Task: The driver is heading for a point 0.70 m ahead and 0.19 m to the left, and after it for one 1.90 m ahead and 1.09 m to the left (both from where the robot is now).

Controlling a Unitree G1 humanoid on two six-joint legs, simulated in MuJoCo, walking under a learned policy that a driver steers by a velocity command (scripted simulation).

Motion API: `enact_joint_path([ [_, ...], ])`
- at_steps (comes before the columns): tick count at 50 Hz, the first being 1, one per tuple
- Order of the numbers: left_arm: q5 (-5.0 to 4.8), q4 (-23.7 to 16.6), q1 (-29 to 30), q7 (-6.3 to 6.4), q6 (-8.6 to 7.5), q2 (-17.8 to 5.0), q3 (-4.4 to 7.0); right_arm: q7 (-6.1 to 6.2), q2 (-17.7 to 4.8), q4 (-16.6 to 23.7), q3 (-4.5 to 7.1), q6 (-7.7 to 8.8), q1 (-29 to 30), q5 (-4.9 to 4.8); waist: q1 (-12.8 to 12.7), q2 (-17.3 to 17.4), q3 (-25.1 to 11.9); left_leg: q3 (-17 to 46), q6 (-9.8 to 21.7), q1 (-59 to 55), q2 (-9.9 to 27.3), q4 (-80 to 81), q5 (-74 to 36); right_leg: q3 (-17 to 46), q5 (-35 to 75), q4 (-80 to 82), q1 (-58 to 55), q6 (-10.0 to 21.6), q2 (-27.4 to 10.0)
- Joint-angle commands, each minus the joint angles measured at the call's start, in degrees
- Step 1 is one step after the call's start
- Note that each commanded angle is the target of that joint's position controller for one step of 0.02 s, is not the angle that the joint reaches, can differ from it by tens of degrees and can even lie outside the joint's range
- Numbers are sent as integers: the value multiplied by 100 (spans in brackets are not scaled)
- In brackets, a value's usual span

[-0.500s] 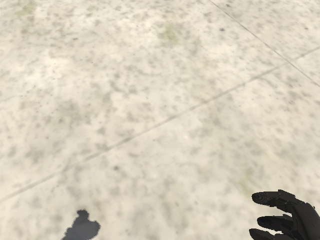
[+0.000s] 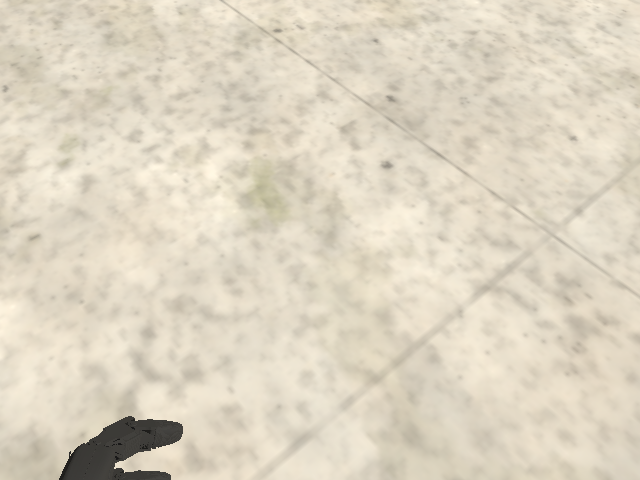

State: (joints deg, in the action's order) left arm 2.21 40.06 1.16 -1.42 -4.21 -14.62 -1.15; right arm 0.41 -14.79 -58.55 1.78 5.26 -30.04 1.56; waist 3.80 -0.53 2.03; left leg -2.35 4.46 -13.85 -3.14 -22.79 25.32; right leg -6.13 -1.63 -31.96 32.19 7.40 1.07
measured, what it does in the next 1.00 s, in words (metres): walks ahead, turning left: left foot, then right foot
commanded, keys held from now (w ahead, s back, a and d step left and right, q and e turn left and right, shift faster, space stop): w+shift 0.10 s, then w+q+shift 0.40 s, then q+shift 0.50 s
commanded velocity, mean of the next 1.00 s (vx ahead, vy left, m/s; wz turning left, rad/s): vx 0.71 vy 0.00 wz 0.67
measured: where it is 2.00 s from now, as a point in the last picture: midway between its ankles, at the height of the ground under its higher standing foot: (203, 303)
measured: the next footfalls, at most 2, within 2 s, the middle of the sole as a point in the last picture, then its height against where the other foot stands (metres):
left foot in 0.44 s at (259, 396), level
right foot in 0.82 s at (247, 252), level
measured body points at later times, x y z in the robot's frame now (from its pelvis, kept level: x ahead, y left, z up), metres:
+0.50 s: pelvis +0.50 +0.06 +0.00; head +0.53 +0.07 +0.44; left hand +0.45 +0.32 -0.14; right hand +0.71 -0.16 -0.11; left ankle +0.60 +0.10 -0.71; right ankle +0.25 -0.10 -0.58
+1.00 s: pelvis +0.83 +0.13 +0.02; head +0.86 +0.19 +0.47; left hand +0.81 +0.44 -0.08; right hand +1.15 +0.01 -0.06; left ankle +0.73 +0.19 -0.60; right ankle +1.00 +0.12 -0.70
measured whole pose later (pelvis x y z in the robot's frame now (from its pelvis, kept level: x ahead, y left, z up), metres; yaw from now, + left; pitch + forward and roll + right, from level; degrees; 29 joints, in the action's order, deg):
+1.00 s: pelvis +0.83 +0.13 +0.02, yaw +45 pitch +1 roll -2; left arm 1.4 36.5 -4.0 2.3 -2.3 -13.7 1.9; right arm 1.8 -19.1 -36.2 4.8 -3.3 -9.9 -1.6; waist 1.1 -0.6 6.0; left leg 3.3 -4.6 34.5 0.0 -76.7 26.7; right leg -2.9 -3.4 -25.4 23.5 1.0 1.5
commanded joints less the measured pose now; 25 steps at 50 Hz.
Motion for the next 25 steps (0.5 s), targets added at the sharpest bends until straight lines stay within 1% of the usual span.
enact_joint_path([
  [1,72,640,-3192,180,98,-1922,698,-60,-232,721,38,121,-373,-263,-996,-2069,-2648,515,8,4705,-427,-6634,-71,5152,-3331,1070,-5988,1280,-2439],
  [2,-30,519,-2590,89,112,-1490,699,4,-766,785,99,152,244,-173,-1090,-823,-2061,907,210,5542,16,-6790,-379,5318,-3341,1555,-5627,1236,-2184],
  [3,-55,586,-2248,84,50,-1123,622,4,-762,969,91,174,1002,-151,-998,-210,-1048,844,208,5775,350,-6429,-852,4178,-2504,1564,-4695,1097,-2015],
  [4,-15,731,-2175,70,0,-819,570,-18,-609,1039,41,180,1201,-106,-782,349,-492,814,206,5542,548,-5959,-946,3496,-1737,1710,-3729,976,-1821],
  [5,2,842,-2093,83,-49,-581,491,-66,-457,1113,17,104,1382,-10,-548,433,-194,885,189,5206,715,-5583,-962,2872,-1522,1845,-2957,730,-1462],
  [6,28,915,-2049,107,-92,-499,449,-139,-305,1083,-28,-15,1072,15,-278,150,-155,903,125,4888,751,-5407,-919,2503,-1615,2020,-2458,672,-1481],
  [7,-5,984,-2092,99,-158,-414,427,-183,-220,1076,-51,-116,1103,22,-206,61,21,915,67,4851,854,-5186,-869,2233,-1623,2254,-2149,584,-1423],
  [8,-71,1053,-2139,87,-232,-467,436,-226,-173,1189,-64,-190,1338,27,-157,-30,281,907,10,5059,948,-4931,-931,1920,-1582,2498,-1944,510,-1418],
  [9,-91,1070,-2147,67,-297,-539,454,-257,-184,1321,-80,-230,1678,32,-178,-38,465,820,-28,5247,992,-4632,-1239,1571,-1394,2736,-1806,418,-1341],
  [10,-88,1074,-2159,49,-344,-581,460,-286,-210,1488,-96,-238,2044,24,-220,-61,609,701,-36,5383,998,-4189,-1648,1099,-882,2891,-1749,321,-1220],
  [11,-88,1087,-2164,30,-378,-565,452,-312,-203,1614,-116,-225,2341,13,-250,-76,692,558,-22,5384,984,-3673,-2088,626,-280,2948,-1731,226,-1049],
  [12,-115,1081,-2140,18,-411,-542,440,-354,-173,1699,-140,-198,2544,-15,-266,-66,674,343,15,5137,951,-3037,-2613,199,156,2990,-1685,98,-871],
  [13,-152,1089,-2192,20,-447,-562,431,-405,-155,1763,-163,-179,2760,-45,-317,-1,668,44,82,4800,868,-2486,-3047,-129,571,3141,-1665,10,-788],
  [14,-206,1128,-2351,35,-487,-633,434,-449,-96,1844,-189,-167,3027,-58,-416,26,699,-156,167,4533,792,-2085,-3483,-254,903,3342,-1749,-45,-878],
  [15,-226,1188,-2517,54,-508,-694,434,-475,-91,1867,-192,-161,3181,-69,-486,65,695,-306,259,4492,695,-1805,-3760,-372,1424,3423,-2138,-139,-940],
  [16,-208,1216,-2560,85,-502,-791,444,-482,-120,1875,-189,-155,3214,-64,-460,-50,680,-386,345,4475,609,-1561,-3856,-504,2130,3346,-2590,-209,-1032],
  [17,-193,1217,-2615,134,-463,-867,451,-475,-238,1824,-154,-147,3163,-42,-424,-144,540,-577,420,4470,367,-1432,-3716,-660,3394,3044,-3171,-322,-1045],
  [18,-153,1196,-2691,203,-391,-1008,474,-457,-357,1781,-115,-146,3044,-21,-345,-339,279,-759,491,4340,110,-1382,-3364,-727,4709,2548,-3698,-425,-1108],
  [19,-96,1177,-2723,282,-279,-1159,512,-422,-478,1704,-73,-154,2741,-31,-155,-547,-6,-879,548,4080,-143,-1396,-2895,-769,5832,1860,-4084,-500,-1177],
  [20,-20,1123,-2616,347,-141,-1325,562,-390,-653,1545,2,-153,2055,-48,240,-691,-419,-878,646,3425,-352,-1437,-2430,-793,6500,735,-4179,-530,-1276],
  [21,52,1005,-2353,388,-15,-1436,606,-343,-889,1218,132,-162,910,-67,764,-774,-988,-762,798,2349,-472,-1460,-1998,-740,6638,-761,-3949,-498,-1362],
  [22,87,915,-2152,393,36,-1478,628,-255,-1138,915,307,-203,-173,-29,1228,-631,-1363,-316,973,1079,-367,-1132,-1606,-721,5596,-2567,-3149,-475,-1280],
  [23,92,754,-1911,296,-59,-1012,565,-121,-1510,938,515,-335,-36,-152,906,725,-1187,1090,1087,214,415,-1092,-1220,-563,136,-4751,-1452,-626,-331],
  [24,-195,46,-2350,145,-190,-604,400,-144,-2172,1151,631,-407,402,50,96,1906,-2120,4649,2651,-1656,1862,-86,-924,458,-2730,-6675,1270,-977,399],
  [25,-118,-7,-1657,192,-314,-786,340,-77,-1853,1244,641,-426,381,38,408,258,-1942,4955,2385,-1490,1805,594,-790,1100,-2148,-6394,1797,-774,-5],
])
Over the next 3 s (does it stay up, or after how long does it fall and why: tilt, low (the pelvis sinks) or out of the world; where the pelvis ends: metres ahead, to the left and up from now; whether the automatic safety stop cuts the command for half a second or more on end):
stays up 1.62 0.64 0.02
